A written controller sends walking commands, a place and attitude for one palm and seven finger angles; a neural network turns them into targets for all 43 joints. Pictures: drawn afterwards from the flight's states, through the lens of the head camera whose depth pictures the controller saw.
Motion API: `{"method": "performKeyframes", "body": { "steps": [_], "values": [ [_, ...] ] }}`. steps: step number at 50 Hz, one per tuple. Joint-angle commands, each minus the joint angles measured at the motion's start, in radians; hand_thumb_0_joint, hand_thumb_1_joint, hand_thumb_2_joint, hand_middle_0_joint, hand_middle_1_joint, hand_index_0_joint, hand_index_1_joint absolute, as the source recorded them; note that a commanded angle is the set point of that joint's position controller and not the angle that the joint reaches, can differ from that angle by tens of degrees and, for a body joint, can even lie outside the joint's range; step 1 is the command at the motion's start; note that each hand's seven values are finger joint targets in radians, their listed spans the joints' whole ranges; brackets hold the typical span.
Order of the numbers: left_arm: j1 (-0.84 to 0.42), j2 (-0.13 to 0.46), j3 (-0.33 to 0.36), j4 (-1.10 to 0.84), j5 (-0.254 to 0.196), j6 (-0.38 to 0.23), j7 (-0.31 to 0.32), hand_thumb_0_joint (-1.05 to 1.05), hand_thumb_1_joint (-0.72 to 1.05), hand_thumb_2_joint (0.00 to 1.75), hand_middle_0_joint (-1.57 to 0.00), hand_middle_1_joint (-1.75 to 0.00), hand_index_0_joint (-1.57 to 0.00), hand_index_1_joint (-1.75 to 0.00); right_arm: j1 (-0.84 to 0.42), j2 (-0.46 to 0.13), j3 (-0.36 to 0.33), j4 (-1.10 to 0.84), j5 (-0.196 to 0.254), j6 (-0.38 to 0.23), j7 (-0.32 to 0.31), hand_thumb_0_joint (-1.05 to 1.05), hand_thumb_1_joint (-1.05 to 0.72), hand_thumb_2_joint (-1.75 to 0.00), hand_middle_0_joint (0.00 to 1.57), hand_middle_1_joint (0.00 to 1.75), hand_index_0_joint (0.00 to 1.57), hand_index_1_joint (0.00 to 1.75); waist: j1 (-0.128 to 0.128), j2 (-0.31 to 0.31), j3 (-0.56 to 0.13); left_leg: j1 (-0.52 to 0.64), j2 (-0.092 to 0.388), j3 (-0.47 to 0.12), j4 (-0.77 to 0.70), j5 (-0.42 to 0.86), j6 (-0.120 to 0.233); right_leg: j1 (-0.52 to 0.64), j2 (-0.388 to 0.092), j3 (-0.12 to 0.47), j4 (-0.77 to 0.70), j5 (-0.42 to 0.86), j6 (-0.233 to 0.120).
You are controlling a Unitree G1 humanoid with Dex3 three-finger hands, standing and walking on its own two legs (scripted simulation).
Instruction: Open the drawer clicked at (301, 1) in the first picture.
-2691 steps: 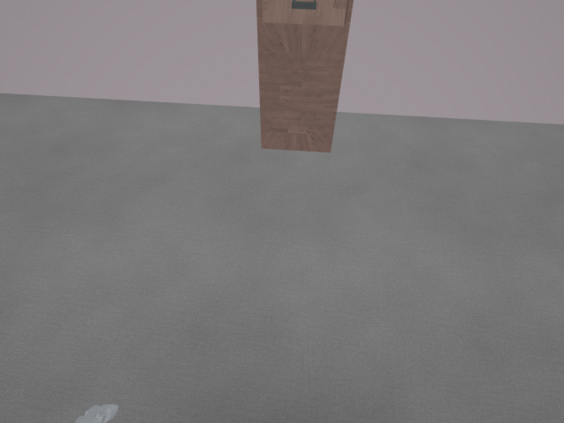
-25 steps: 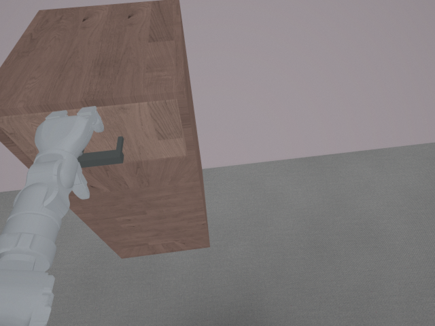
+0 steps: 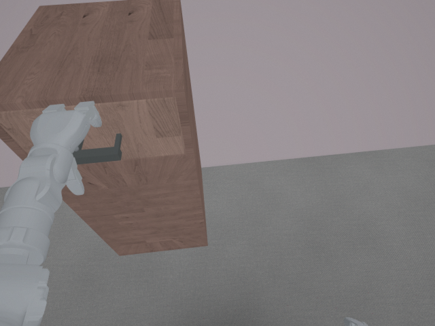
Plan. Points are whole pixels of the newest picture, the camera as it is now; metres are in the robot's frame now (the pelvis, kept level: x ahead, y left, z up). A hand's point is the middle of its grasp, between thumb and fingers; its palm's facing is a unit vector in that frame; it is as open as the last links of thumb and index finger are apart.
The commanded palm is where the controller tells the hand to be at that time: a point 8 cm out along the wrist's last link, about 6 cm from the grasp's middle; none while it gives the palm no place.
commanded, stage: move the hooked fingers above the handle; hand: left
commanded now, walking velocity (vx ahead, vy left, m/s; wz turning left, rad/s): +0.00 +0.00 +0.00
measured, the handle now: (97, 147) +0.47 +0.30 +0.03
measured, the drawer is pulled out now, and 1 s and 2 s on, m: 0.00 0.00 0.00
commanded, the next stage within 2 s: none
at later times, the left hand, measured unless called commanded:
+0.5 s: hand (72, 154) +0.40 +0.31 +0.08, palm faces -0.05 -0.02 -1.00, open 13.9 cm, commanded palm +0.39 +0.30 +0.15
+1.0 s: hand (75, 161) +0.39 +0.29 +0.08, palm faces -0.03 -0.03 -1.00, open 13.9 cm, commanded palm +0.38 +0.30 +0.15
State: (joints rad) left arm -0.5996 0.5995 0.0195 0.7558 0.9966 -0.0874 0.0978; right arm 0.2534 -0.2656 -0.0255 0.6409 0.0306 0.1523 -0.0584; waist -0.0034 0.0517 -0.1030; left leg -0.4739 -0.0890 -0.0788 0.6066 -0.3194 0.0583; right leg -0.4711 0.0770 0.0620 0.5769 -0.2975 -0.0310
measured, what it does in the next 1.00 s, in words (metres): stands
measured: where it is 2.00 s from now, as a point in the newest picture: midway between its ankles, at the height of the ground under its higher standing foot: outside the picture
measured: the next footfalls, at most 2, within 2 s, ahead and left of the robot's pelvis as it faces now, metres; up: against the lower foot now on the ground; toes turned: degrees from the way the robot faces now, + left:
none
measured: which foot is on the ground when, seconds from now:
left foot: down 0.00-1.00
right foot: down 0.00-1.00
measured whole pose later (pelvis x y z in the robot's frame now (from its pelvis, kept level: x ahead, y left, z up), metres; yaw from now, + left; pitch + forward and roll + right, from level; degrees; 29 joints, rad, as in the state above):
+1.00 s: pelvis +0.00 +0.01 +0.00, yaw +2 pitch +10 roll -1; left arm -0.50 0.57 -0.03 0.59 0.97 -0.12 0.08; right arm 0.27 -0.26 -0.04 0.67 0.03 0.15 -0.06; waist 0.02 0.05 -0.09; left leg -0.45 -0.11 -0.10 0.62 -0.32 0.07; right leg -0.44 0.06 0.04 0.57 -0.31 -0.02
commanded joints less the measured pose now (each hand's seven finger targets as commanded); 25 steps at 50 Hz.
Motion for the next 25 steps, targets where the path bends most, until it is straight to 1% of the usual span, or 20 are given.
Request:
{"method": "performKeyframes", "body": {
  "steps": [1,3,4,6,8,9,10,11,12,13,14,15,16,17,20,21,22,23,24,25],
  "values": [
    [-0.295,0.331,0.150,-0.212,-0.020,-0.021,0.029,0.00,-0.50,0.30,-0.30,-1.20,-0.30,-1.20,0.016,-0.138,-0.053,-0.115,-0.003,-0.016,-0.015,0.00,-0.90,-0.90,0.20,0.30,0.20,0.30,0.021,-0.025,-0.357,0.130,0.042,0.055,-0.033,0.439,-0.008,0.253,-0.040,-0.028,-0.023,0.392,-0.016],
    [-0.292,0.320,0.150,-0.246,-0.020,-0.032,0.032,0.00,-0.50,0.30,-0.30,-1.20,-0.30,-1.20,0.009,-0.134,-0.055,-0.115,-0.002,-0.016,-0.014,0.00,-0.90,-0.90,0.20,0.30,0.20,0.30,0.020,-0.018,-0.331,0.135,0.046,0.053,-0.033,0.457,-0.009,0.232,-0.038,-0.032,-0.022,0.396,-0.017],
    [-0.284,0.328,0.162,-0.269,-0.024,-0.038,0.034,0.00,-0.50,0.30,-0.30,-1.20,-0.30,-1.20,0.007,-0.136,-0.056,-0.117,-0.002,-0.017,-0.012,0.00,-0.90,-0.90,0.20,0.30,0.20,0.30,0.022,-0.019,-0.338,0.136,0.046,0.050,-0.033,0.471,-0.010,0.242,-0.038,-0.031,-0.022,0.399,-0.018],
    [-0.279,0.332,0.168,-0.290,-0.023,-0.041,0.045,0.00,-0.50,0.30,-0.30,-1.20,-0.30,-1.20,0.006,-0.133,-0.058,-0.113,-0.002,-0.020,-0.012,0.00,-0.90,-0.90,0.20,0.30,0.20,0.30,0.021,0.015,-0.333,0.152,0.045,0.051,-0.030,0.472,-0.010,0.226,-0.037,-0.030,-0.021,0.394,-0.018],
    [-0.290,0.330,0.167,-0.301,-0.021,-0.039,0.053,0.00,-0.50,0.30,-0.30,-1.20,-0.30,-1.20,0.006,-0.133,-0.059,-0.108,-0.002,-0.021,-0.012,0.00,-0.90,-0.90,0.20,0.30,0.20,0.30,0.017,0.020,-0.329,0.162,0.047,0.048,-0.029,0.473,-0.013,0.208,-0.035,-0.034,-0.022,0.375,-0.018],
    [-0.301,0.341,0.177,-0.319,-0.025,-0.040,0.056,0.00,-0.50,0.30,-0.30,-1.20,-0.30,-1.20,0.007,-0.135,-0.061,-0.104,-0.004,-0.022,-0.013,0.00,-0.90,-0.90,0.20,0.30,0.20,0.30,0.013,0.010,-0.337,0.164,0.048,0.046,-0.029,0.478,-0.014,0.216,-0.035,-0.033,-0.025,0.376,-0.018],
    [-0.290,0.357,0.192,-0.330,-0.021,-0.040,0.061,0.00,-0.50,0.30,-0.30,-1.20,-0.30,-1.20,0.005,-0.134,-0.063,-0.104,-0.003,-0.024,-0.012,0.00,-0.90,-0.90,0.20,0.30,0.20,0.30,0.022,0.034,-0.353,0.171,0.047,0.043,-0.029,0.483,-0.017,0.216,-0.035,-0.034,-0.018,0.368,-0.019],
    [-0.285,0.330,0.172,-0.330,-0.024,-0.033,0.064,0.00,-0.50,0.30,-0.30,-1.20,-0.30,-1.20,0.007,-0.132,-0.063,-0.103,-0.003,-0.025,-0.012,0.00,-0.90,-0.90,0.20,0.30,0.20,0.30,0.016,0.029,-0.357,0.186,0.048,0.042,-0.025,0.494,-0.017,0.208,-0.034,-0.039,-0.017,0.369,-0.018],
    [-0.296,0.307,0.149,-0.328,-0.025,-0.027,0.062,0.00,-0.50,0.30,-0.30,-1.20,-0.30,-1.20,0.004,-0.133,-0.064,-0.099,-0.001,-0.025,-0.013,0.00,-0.90,-0.90,0.20,0.30,0.20,0.30,0.006,0.034,-0.343,0.195,0.050,0.040,-0.024,0.495,-0.020,0.186,-0.033,-0.042,-0.021,0.357,-0.018],
    [-0.296,0.300,0.144,-0.318,-0.029,-0.021,0.062,0.00,-0.50,0.30,-0.30,-1.20,-0.30,-1.20,0.006,-0.134,-0.064,-0.095,0.001,-0.026,-0.011,0.00,-0.90,-0.90,0.20,0.30,0.20,0.30,0.003,0.023,-0.324,0.193,0.051,0.036,-0.029,0.474,-0.022,0.174,-0.032,-0.047,-0.026,0.332,-0.018],
    [-0.316,0.279,0.120,-0.317,-0.035,-0.018,0.057,0.00,-0.50,0.30,-0.30,-1.20,-0.30,-1.20,0.009,-0.137,-0.063,-0.092,0.000,-0.028,-0.011,0.00,-0.90,-0.90,0.20,0.30,0.20,0.30,-0.008,0.016,-0.318,0.198,0.053,0.034,-0.031,0.473,-0.022,0.168,-0.033,-0.048,-0.033,0.324,-0.018],
    [-0.309,0.283,0.120,-0.301,-0.035,-0.013,0.053,0.00,-0.50,0.30,-0.30,-1.20,-0.30,-1.20,0.010,-0.138,-0.064,-0.090,0.003,-0.029,-0.012,0.00,-0.90,-0.90,0.20,0.30,0.20,0.30,-0.006,0.013,-0.314,0.196,0.051,0.034,-0.031,0.448,-0.020,0.162,-0.033,-0.047,-0.034,0.307,-0.017],
    [-0.327,0.281,0.109,-0.274,-0.033,-0.006,0.049,0.00,-0.50,0.30,-0.30,-1.20,-0.30,-1.20,0.014,-0.140,-0.060,-0.083,0.004,-0.028,-0.014,0.00,-0.90,-0.90,0.20,0.30,0.20,0.30,-0.013,0.004,-0.294,0.188,0.050,0.031,-0.035,0.427,-0.022,0.152,-0.033,-0.052,-0.037,0.293,-0.018],
    [-0.339,0.281,0.104,-0.257,-0.028,-0.002,0.043,0.00,-0.50,0.30,-0.30,-1.20,-0.30,-1.20,0.014,-0.141,-0.060,-0.083,0.004,-0.027,-0.017,0.00,-0.90,-0.90,0.20,0.30,0.20,0.30,-0.014,-0.013,-0.288,0.179,0.049,0.034,-0.036,0.410,-0.019,0.152,-0.033,-0.051,-0.039,0.288,-0.018],
    [-0.385,0.267,0.074,-0.257,-0.022,-0.007,0.030,0.00,-0.50,0.30,-0.30,-1.20,-0.30,-1.20,0.016,-0.140,-0.058,-0.083,0.004,-0.025,-0.019,0.00,-0.90,-0.90,0.20,0.30,0.20,0.30,-0.018,0.017,-0.306,0.198,0.048,0.028,-0.037,0.400,-0.022,0.140,-0.035,-0.052,-0.039,0.264,-0.021],
    [-0.411,0.256,0.060,-0.254,-0.019,-0.011,0.029,0.00,-0.50,0.30,-0.30,-1.20,-0.30,-1.20,0.017,-0.138,-0.057,-0.083,0.003,-0.025,-0.020,0.00,-0.90,-0.90,0.20,0.30,0.20,0.30,-0.023,0.020,-0.300,0.206,0.049,0.022,-0.038,0.390,-0.026,0.122,-0.034,-0.054,-0.041,0.245,-0.022],
    [-0.431,0.240,0.042,-0.259,-0.016,-0.017,0.028,0.00,-0.50,0.30,-0.30,-1.20,-0.30,-1.20,0.020,-0.136,-0.057,-0.083,0.003,-0.027,-0.019,0.00,-0.90,-0.90,0.20,0.30,0.20,0.30,-0.024,0.040,-0.301,0.218,0.050,0.017,-0.036,0.403,-0.030,0.106,-0.033,-0.059,-0.038,0.240,-0.024],
    [-0.436,0.245,0.050,-0.262,-0.016,-0.023,0.029,0.00,-0.50,0.30,-0.30,-1.20,-0.30,-1.20,0.025,-0.136,-0.058,-0.083,0.001,-0.028,-0.018,0.00,-0.90,-0.90,0.20,0.30,0.20,0.30,-0.020,0.050,-0.309,0.231,0.052,0.014,-0.033,0.423,-0.034,0.102,-0.032,-0.059,-0.035,0.243,-0.027],
    [-0.441,0.274,0.076,-0.273,-0.013,-0.031,0.029,0.00,-0.50,0.30,-0.30,-1.20,-0.30,-1.20,0.025,-0.139,-0.059,-0.086,-0.002,-0.026,-0.019,0.00,-0.90,-0.90,0.20,0.30,0.20,0.30,-0.013,0.038,-0.334,0.235,0.053,0.013,-0.030,0.443,-0.035,0.119,-0.030,-0.057,-0.033,0.251,-0.028],
    [-0.456,0.293,0.090,-0.284,-0.008,-0.037,0.035,0.00,-0.50,0.30,-0.30,-1.20,-0.30,-1.20,0.022,-0.137,-0.059,-0.086,-0.002,-0.026,-0.018,0.00,-0.90,-0.90,0.20,0.30,0.20,0.30,-0.009,0.069,-0.349,0.250,0.055,0.007,-0.027,0.464,-0.043,0.110,-0.030,-0.059,-0.023,0.253,-0.029]
  ]
}}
